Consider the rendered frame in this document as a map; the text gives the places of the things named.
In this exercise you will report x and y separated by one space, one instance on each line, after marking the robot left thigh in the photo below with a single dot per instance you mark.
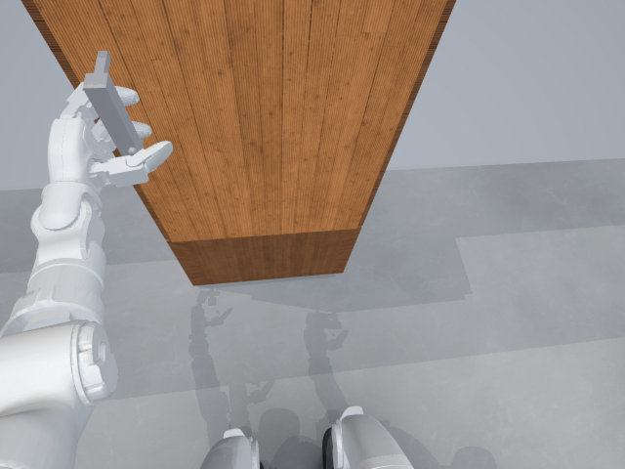
235 452

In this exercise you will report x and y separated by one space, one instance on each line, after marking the robot left shin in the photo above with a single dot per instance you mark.
233 432

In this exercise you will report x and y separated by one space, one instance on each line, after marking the cupboard door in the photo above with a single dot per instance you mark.
280 112

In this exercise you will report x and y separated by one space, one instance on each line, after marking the left robot upper arm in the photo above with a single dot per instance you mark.
51 378

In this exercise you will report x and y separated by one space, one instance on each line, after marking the left robot forearm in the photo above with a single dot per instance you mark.
67 279

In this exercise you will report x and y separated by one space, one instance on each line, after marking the handle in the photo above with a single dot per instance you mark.
103 96

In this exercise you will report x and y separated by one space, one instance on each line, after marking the left robot hand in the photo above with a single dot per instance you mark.
73 147

